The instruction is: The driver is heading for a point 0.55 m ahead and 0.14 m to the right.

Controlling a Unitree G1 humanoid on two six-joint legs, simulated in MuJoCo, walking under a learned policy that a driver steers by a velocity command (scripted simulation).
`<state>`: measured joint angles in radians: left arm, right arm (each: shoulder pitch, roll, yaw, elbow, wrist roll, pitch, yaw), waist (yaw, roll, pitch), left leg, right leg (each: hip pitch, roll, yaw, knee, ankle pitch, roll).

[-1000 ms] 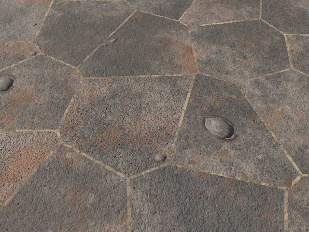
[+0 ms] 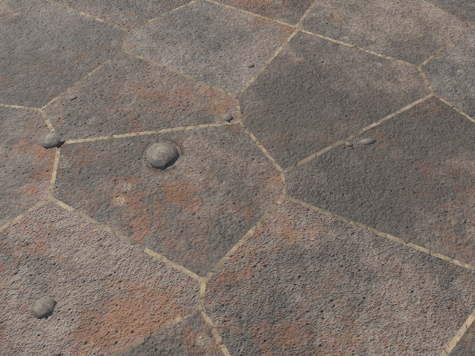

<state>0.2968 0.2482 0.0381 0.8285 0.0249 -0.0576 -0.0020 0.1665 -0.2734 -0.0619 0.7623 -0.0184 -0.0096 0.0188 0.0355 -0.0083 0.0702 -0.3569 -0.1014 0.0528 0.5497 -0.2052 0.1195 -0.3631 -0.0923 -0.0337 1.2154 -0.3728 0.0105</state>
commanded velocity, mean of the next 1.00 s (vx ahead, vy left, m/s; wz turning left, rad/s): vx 0.39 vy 0.00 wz -0.19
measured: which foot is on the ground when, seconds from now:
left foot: down 0.00-0.46, up 0.48-0.92, down 0.94-1.00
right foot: up 0.00-0.44, down 0.46-0.94, up 0.96-1.00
